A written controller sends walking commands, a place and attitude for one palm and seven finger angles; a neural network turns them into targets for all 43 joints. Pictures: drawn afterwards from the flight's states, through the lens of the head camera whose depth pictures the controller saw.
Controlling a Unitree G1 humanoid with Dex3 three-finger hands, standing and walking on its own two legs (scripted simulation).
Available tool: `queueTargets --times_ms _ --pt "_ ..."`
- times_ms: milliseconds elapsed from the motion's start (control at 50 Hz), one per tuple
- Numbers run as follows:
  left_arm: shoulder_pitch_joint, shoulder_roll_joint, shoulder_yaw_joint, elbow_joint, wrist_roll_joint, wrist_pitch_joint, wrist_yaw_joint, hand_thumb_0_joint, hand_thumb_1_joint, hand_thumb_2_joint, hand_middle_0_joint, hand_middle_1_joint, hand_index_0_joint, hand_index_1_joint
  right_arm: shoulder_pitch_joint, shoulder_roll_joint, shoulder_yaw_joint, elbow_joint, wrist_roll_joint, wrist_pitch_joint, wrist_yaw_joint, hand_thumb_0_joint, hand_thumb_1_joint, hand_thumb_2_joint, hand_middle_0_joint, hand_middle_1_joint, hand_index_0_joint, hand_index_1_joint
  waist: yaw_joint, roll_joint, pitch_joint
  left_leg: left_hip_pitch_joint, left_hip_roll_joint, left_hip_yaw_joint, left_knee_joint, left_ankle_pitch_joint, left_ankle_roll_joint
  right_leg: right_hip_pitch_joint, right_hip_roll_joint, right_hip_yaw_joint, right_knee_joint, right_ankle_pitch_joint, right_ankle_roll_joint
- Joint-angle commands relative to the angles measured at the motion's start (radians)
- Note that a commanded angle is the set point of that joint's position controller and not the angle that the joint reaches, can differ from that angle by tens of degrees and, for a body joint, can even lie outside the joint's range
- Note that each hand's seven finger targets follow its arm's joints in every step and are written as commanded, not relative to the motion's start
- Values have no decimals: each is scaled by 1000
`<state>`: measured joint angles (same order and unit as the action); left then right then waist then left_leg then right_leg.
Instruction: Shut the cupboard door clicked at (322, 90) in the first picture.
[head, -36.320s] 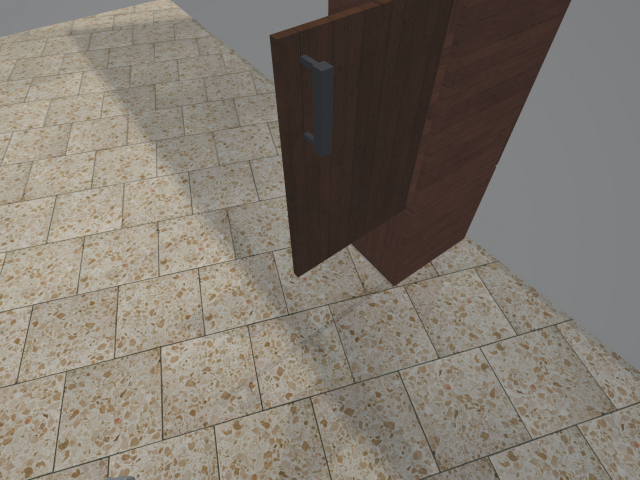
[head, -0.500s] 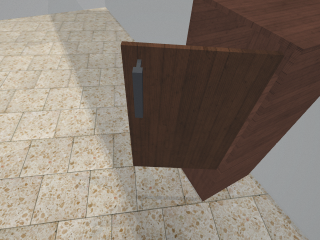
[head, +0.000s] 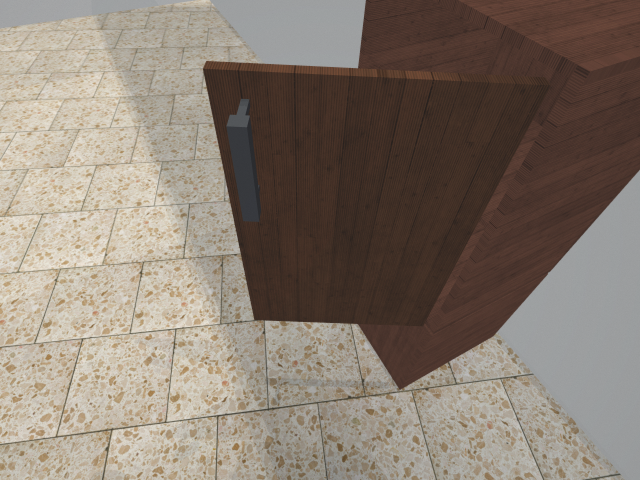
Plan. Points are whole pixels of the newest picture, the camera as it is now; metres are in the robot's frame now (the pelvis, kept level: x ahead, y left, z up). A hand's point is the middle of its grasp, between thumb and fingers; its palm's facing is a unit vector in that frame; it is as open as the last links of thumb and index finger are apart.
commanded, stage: shuffle to correct the standing spot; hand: left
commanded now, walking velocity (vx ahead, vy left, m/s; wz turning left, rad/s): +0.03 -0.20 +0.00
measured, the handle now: (248, 163) +0.46 +0.13 +0.15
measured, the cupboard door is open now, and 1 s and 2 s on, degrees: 61 61 61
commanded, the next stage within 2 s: come to a stop and stand still in 0.52 s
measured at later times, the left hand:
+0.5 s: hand out of the picture +0.03 +0.15 -0.17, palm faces +0.02 -0.99 -0.11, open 7.4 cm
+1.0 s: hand out of the picture +0.04 +0.06 -0.15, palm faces +0.02 -0.97 -0.24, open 7.3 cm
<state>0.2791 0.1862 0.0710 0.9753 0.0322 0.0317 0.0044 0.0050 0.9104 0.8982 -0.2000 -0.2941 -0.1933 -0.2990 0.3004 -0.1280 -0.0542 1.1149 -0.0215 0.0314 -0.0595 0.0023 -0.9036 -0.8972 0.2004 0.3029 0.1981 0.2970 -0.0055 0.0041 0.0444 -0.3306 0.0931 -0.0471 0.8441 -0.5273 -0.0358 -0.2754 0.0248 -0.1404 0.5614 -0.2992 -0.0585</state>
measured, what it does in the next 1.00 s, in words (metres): steps to the right: left foot, then right foot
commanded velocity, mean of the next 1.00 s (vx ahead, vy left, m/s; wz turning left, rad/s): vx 0.02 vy -0.03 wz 0.00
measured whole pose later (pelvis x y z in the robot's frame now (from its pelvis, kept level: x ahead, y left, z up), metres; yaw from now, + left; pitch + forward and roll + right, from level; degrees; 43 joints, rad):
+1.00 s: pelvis -0.01 -0.12 +0.01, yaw -2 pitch -1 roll +1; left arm 0.23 0.15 0.03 1.01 0.03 0.00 0.04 0.00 0.93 0.90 -0.20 -0.29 -0.20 -0.30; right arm 0.23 -0.18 -0.06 1.06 -0.01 0.05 0.00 0.00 -0.91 -0.90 0.19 0.30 0.19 0.30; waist 0.01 0.02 0.05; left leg -0.38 0.02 0.06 0.88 -0.42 -0.05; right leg -0.19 -0.05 -0.08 0.47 -0.26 0.00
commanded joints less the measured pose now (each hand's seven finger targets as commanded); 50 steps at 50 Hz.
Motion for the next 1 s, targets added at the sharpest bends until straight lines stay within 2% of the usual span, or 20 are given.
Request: queueTargets --times_ms 0,120,160,180,200,220,240,280,340,380,560,620,660,680,700,720,740,780,860,980 --pt "75 95 11 -32 3 5 23 0 900 900 -200 -300 -200 -300 -6 -102 -30 -62 2 -14 -5 0 -900 -900 200 300 200 300 15 -114 -19 -184 -14 95 290 -27 21 135 -270 246 -244 386 -169" --pt "18 109 6 -61 13 11 24 0 900 900 -200 -300 -200 -300 13 -69 -14 -78 0 -16 5 0 -900 -900 200 300 200 300 -7 -115 -9 -6 -25 163 -72 64 25 29 -238 236 -232 295 -168" --pt "15 95 1 -58 0 16 19 0 900 900 -200 -300 -200 -300 94 -68 -12 -50 -1 -27 1 0 -900 -900 200 300 200 300 -39 -99 -45 162 -29 180 -316 266 30 -6 -192 202 -149 253 -107" --pt "30 61 -4 -60 -8 16 15 0 900 900 -200 -300 -200 -300 147 -105 -16 -35 -3 -37 -4 0 -900 -900 200 300 200 300 -57 -8 -66 296 46 87 -447 358 52 -92 -148 175 -20 178 -53" --pt "65 3 -16 -73 -13 13 7 0 900 900 -200 -300 -200 -300 176 -204 -32 -40 -17 -47 -10 0 -900 -900 200 300 200 300 -58 278 -67 359 318 -275 -544 487 150 -275 -38 85 190 -73 34" --pt "-3 55 -9 -93 2 21 9 0 900 900 -200 -300 -200 -300 166 -244 -39 -46 -21 -41 -15 0 -900 -900 200 300 200 300 -78 218 6 246 469 -409 -579 617 257 -321 -24 147 434 -287 52" --pt "-13 94 10 -93 12 29 6 0 900 900 -200 -300 -200 -300 112 -226 -29 -59 -22 -42 -16 0 -900 -900 200 300 200 300 -48 94 44 147 431 -294 -581 589 260 -304 -53 233 544 -221 53" --pt "13 81 18 -64 17 32 -2 0 900 900 -200 -300 -200 -300 23 -178 -7 -88 -18 -59 -21 0 -900 -900 200 300 200 300 0 100 68 107 335 -192 -567 667 203 -321 -55 237 647 -108 78" --pt "55 47 12 -31 6 42 -5 0 900 900 -200 -300 -200 -300 21 -166 -7 -91 -11 -66 -19 0 -900 -900 200 300 200 300 11 110 -7 179 240 -7 -529 792 156 -308 -52 221 694 8 111" --pt "50 38 9 -26 3 47 -6 0 900 900 -200 -300 -200 -300 46 -172 -12 -91 -9 -63 -16 0 -900 -900 200 300 200 300 5 111 -16 179 220 37 -523 786 144 -298 -57 208 678 27 124" --pt "-110 24 1 -67 -6 47 -17 0 900 900 -200 -300 -200 -300 118 -213 -57 -67 -18 -35 2 0 -900 -900 200 300 200 300 -63 224 35 162 236 28 -565 505 150 -199 -99 83 241 -63 147" --pt "-83 21 3 -59 -13 31 -22 0 900 900 -200 -300 -200 -300 91 -244 -72 -68 -20 -32 6 0 -900 -900 200 300 200 300 -49 269 -35 155 243 1 -520 483 142 -80 -74 56 84 -95 124" --pt "40 31 7 -17 -14 7 -15 0 900 900 -200 -300 -200 -300 41 -220 -66 -79 -13 -29 10 0 -900 -900 200 300 200 300 15 229 -78 89 174 54 -391 425 91 106 -48 27 -128 71 104" --pt "114 75 14 14 -9 -10 -6 0 900 900 -200 -300 -200 -300 51 -166 -57 -78 -2 -28 17 0 -900 -900 200 300 200 300 38 88 -118 18 93 108 -274 266 46 228 -104 84 -240 175 103" --pt "123 157 18 32 0 -30 13 0 900 900 -200 -300 -200 -300 76 -57 -29 -89 4 -23 24 0 -900 -900 200 300 200 300 35 -226 -115 -156 -13 177 -95 -36 -3 294 -333 288 -294 264 56" --pt "95 165 0 23 -10 -37 23 0 900 900 -200 -300 -200 -300 48 -51 -11 -110 3 -9 27 0 -900 -900 200 300 200 300 32 -279 -114 -130 -13 83 -45 -67 5 180 -392 351 -304 295 12" --pt "42 149 -10 11 -6 -41 23 0 900 900 -200 -300 -200 -300 49 -54 -14 -106 3 -9 34 0 -900 -900 200 300 200 300 16 -198 -78 -90 -4 59 -29 -15 13 94 -380 309 -316 192 -22" --pt "5 129 -2 15 -7 -55 33 0 900 900 -200 -300 -200 -300 38 -59 -11 -78 1 -4 35 0 -900 -900 200 300 200 300 12 -297 -31 -128 -22 67 20 22 4 110 -349 346 -291 374 -37" --pt "2 121 -8 11 -7 -52 41 0 900 900 -200 -300 -200 -300 38 -88 -15 -57 7 -3 44 0 -900 -900 200 300 200 300 15 -174 -2 -119 -44 93 42 101 -15 152 -337 248 -208 653 -68" --pt "56 168 13 3 0 -39 59 0 900 900 -200 -300 -200 -300 -69 -106 -22 -126 3 17 55 0 -900 -900 200 300 200 300 51 -162 7 -138 -51 67 49 101 -18 158 -393 317 -222 534 -118"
